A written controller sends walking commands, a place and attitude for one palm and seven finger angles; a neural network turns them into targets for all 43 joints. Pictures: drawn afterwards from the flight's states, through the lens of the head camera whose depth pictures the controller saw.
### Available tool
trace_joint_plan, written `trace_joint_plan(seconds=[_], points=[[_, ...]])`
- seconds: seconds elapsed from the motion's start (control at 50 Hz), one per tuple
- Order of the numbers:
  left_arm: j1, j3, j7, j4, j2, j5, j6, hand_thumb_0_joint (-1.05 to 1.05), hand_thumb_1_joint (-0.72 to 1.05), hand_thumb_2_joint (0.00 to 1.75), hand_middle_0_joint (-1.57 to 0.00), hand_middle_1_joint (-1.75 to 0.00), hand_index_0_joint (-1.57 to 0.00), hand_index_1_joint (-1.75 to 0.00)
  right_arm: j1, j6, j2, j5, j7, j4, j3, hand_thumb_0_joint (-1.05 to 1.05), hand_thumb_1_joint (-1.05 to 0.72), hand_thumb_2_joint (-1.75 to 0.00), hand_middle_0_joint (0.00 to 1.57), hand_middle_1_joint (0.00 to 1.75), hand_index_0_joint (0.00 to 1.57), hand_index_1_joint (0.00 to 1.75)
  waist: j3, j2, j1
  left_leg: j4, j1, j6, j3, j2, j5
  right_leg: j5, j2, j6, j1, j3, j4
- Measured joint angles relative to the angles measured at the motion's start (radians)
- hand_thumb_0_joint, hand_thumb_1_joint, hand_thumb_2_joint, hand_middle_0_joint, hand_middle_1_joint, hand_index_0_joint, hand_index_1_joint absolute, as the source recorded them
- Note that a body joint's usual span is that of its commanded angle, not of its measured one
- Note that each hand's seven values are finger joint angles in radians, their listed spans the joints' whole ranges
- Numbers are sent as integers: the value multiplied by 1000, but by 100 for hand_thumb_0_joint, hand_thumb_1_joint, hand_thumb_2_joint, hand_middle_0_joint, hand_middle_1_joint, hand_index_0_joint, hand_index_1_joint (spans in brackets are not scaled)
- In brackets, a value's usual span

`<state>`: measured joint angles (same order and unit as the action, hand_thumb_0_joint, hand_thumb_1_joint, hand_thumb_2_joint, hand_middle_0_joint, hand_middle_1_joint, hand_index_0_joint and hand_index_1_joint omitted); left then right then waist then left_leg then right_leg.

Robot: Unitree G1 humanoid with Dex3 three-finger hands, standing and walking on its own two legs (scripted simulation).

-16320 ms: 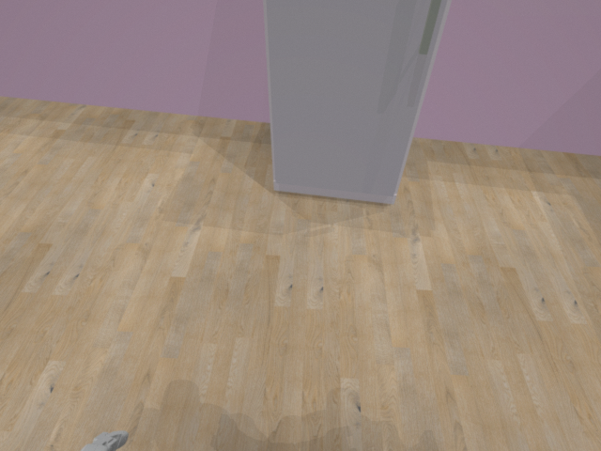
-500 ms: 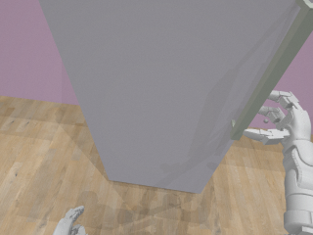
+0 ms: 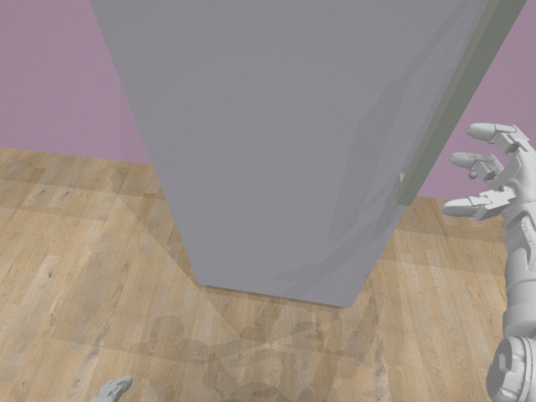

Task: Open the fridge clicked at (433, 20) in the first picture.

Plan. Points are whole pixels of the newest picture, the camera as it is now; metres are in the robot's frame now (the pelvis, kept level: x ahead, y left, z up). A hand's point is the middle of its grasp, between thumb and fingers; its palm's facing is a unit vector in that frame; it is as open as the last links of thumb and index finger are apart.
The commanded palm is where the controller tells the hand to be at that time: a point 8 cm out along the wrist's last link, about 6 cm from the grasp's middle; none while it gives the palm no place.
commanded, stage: relax the arm and regain balance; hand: right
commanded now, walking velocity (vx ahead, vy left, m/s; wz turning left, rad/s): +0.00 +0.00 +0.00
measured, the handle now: (443, 107) +0.50 -0.19 +0.20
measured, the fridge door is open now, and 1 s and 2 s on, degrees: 0 0 0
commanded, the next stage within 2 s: step back with the hand held close in 1.20 s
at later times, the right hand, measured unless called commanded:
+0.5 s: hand out of the picture -0.02 -0.24 -0.15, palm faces +0.28 +0.92 -0.28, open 16.5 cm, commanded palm none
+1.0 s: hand out of the picture -0.09 -0.16 -0.16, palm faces +0.02 +0.99 -0.16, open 16.2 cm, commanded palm none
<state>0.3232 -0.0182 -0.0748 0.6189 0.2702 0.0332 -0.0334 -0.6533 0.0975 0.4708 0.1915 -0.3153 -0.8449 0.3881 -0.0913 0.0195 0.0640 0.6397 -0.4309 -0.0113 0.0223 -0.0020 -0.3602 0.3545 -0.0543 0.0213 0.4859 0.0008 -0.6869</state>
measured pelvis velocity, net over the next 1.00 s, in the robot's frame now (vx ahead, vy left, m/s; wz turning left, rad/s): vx -0.06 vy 0.00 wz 0.00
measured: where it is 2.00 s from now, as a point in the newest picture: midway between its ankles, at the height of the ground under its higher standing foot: outside the picture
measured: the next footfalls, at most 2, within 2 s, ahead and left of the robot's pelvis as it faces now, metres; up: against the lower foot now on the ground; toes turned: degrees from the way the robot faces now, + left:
none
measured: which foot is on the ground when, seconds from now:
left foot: down 0.00-1.00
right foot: down 0.00-1.00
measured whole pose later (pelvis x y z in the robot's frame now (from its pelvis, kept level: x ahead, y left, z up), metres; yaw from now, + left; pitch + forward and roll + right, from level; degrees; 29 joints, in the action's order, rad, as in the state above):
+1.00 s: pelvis -0.06 +0.00 +0.02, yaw +0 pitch -3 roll +0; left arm 0.36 0.02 -0.03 1.10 0.15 -0.03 -0.03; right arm 0.35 -0.01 0.11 -0.05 0.03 -1.15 -0.01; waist 0.00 0.02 0.00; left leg 0.49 -0.21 -0.01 0.01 -0.02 -0.23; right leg 0.20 -0.03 0.01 0.24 -0.01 -0.50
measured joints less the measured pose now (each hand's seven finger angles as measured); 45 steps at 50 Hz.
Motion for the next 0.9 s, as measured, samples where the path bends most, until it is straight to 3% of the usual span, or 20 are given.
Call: trace_joint_plan(seconds=[0.12,0.14,0.2,0.28,0.36,0.4,0.42,0.48,0.54,0.6,0.72,0.9], points=[[34,-13,-8,18,8,5,1,1,90,90,-20,-30,-20,-30,-116,45,51,-22,3,-166,-11,-1,50,-30,30,120,30,120,20,-1,26,27,-52,-5,7,-2,23,-20,3,-9,62,10,-41],[33,-15,-6,35,13,-9,11,1,90,90,-20,-30,-20,-30,-83,44,61,-54,59,-132,-46,-1,50,-30,30,117,30,117,16,2,36,34,-63,-4,4,-2,27,-22,3,-10,71,6,-46],[18,10,2,141,53,-64,33,1,90,90,-20,-30,-20,-30,176,-19,18,-172,229,-14,-147,-1,49,-30,26,96,26,96,2,56,63,19,-29,-12,-19,-7,35,-24,6,-19,29,-17,-32],[12,40,14,303,78,-77,25,1,90,90,-20,-30,-20,-30,496,-106,-147,-222,291,-53,-275,-1,48,-31,21,67,21,67,29,76,46,-32,99,-30,-50,-25,48,-46,24,-27,-124,-51,51],[12,27,42,424,31,-83,11,1,90,90,-20,-30,-20,-30,758,-149,-263,-226,315,-176,-345,-1,48,-31,18,48,18,48,69,10,6,-75,188,-22,-45,-30,64,-80,31,-22,-222,-49,120],[26,24,49,456,-11,-80,9,1,90,90,-20,-30,-20,-30,825,-162,-296,-81,314,-200,-220,8,51,-30,17,42,18,42,88,-21,-28,-103,207,-15,-18,-27,80,-98,28,-17,-222,-21,133],[34,25,50,468,-34,-81,6,1,90,90,-20,-30,-20,-30,833,-154,-291,-58,323,-192,-175,15,55,-28,17,40,18,40,97,-31,-52,-121,214,-10,1,-24,91,-109,28,-14,-216,-2,138],[30,35,46,476,-82,-85,-5,1,90,90,-20,-30,-20,-30,875,-128,-233,-136,348,-187,-192,27,62,-26,17,35,17,35,111,-36,-90,-160,225,3,29,-16,119,-134,23,-10,-207,27,152],[6,46,45,452,-101,-79,-9,1,90,90,-20,-30,-20,-30,947,-127,-193,-192,355,-227,-255,24,60,-26,16,33,16,32,112,-12,-90,-180,237,7,24,-13,136,-146,20,-10,-221,22,171],[-19,50,50,426,-105,-72,-6,1,90,90,-20,-30,-20,-30,1012,-132,-200,-212,349,-278,-305,17,56,-27,15,31,15,31,106,22,-84,-185,242,5,6,-14,143,-153,21,-13,-239,6,189],[-34,52,54,433,-80,-62,-2,2,93,90,-20,-30,-20,-30,1079,-126,-265,-217,347,-327,-353,6,51,-29,15,30,15,30,97,58,-85,-169,239,-2,-12,-19,139,-159,25,-16,-252,-12,196],[8,46,52,475,-97,-62,3,1,91,90,-20,-30,-20,-30,1037,-112,-349,-214,346,-318,-372,0,48,-31,15,30,16,30,90,16,-78,-144,228,0,-12,-19,126,-150,25,-10,-245,-11,181]])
